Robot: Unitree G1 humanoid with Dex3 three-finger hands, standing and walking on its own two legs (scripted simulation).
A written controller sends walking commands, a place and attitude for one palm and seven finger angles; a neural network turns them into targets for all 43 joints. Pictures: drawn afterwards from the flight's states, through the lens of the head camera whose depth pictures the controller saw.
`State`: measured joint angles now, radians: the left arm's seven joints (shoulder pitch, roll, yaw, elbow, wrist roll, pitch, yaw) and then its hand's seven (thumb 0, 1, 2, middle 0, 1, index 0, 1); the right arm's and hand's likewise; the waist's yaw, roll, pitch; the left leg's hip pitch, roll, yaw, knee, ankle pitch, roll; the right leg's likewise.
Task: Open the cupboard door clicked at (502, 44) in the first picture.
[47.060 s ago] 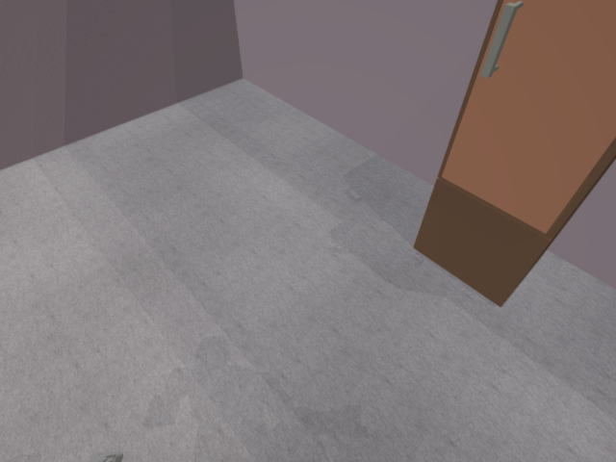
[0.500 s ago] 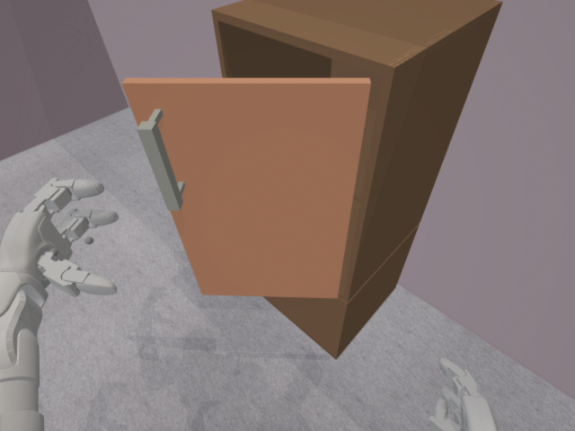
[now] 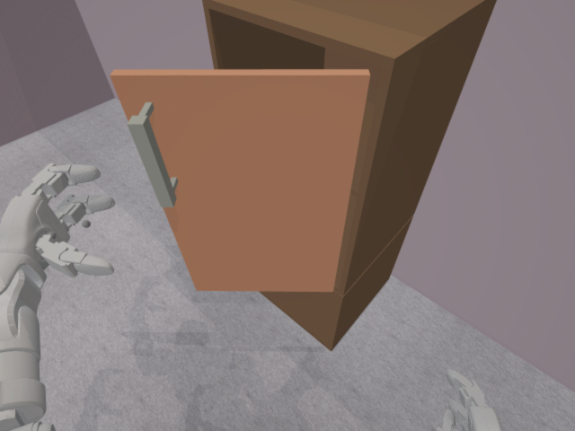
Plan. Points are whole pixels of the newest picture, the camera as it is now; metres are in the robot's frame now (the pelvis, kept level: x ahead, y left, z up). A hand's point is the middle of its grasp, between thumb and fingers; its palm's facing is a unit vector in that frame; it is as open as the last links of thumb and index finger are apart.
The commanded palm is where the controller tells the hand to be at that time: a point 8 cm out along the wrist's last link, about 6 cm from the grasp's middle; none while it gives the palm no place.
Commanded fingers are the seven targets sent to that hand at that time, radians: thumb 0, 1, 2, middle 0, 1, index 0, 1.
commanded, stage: move the hooked fingers beside the handle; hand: left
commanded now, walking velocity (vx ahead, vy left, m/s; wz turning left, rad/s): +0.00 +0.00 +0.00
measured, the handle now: (158, 157) +0.48 +0.24 +0.13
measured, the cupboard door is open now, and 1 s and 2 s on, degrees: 41 41 40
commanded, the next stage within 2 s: none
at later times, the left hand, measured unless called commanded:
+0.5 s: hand (105, 197) +0.37 +0.28 +0.14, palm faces +0.10 -1.00 -0.02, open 14.0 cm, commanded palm +0.35 +0.33 +0.14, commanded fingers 0.00 -0.50 0.30 -0.30 -1.20 -0.30 -1.20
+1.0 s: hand (116, 175) +0.42 +0.28 +0.14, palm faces +0.08 -1.00 +0.00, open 14.0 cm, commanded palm +0.40 +0.34 +0.14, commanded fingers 0.00 -0.50 0.30 -0.30 -1.20 -0.30 -1.20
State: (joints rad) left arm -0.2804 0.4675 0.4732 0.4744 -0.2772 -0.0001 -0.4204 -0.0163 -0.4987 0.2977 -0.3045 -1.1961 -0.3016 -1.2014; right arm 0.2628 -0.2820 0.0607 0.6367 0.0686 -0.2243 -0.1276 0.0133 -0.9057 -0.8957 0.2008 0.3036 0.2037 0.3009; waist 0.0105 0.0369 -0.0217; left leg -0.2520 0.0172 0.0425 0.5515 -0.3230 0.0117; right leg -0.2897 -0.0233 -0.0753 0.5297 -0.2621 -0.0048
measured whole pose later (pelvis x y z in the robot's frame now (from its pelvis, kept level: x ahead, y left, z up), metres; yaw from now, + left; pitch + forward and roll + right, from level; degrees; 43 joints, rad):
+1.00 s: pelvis +0.00 +0.01 -0.01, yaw -1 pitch +7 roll -1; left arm -0.69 0.59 0.48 1.00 -0.19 -0.17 -0.44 -0.02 -0.50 0.30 -0.30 -1.20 -0.30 -1.20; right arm 0.35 -0.30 0.05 0.67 0.05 -0.11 -0.10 0.01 -0.91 -0.90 0.20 0.30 0.20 0.30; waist -0.06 0.02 -0.05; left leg -0.40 0.02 0.05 0.62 -0.34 0.02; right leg -0.44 -0.02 -0.07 0.57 -0.26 0.00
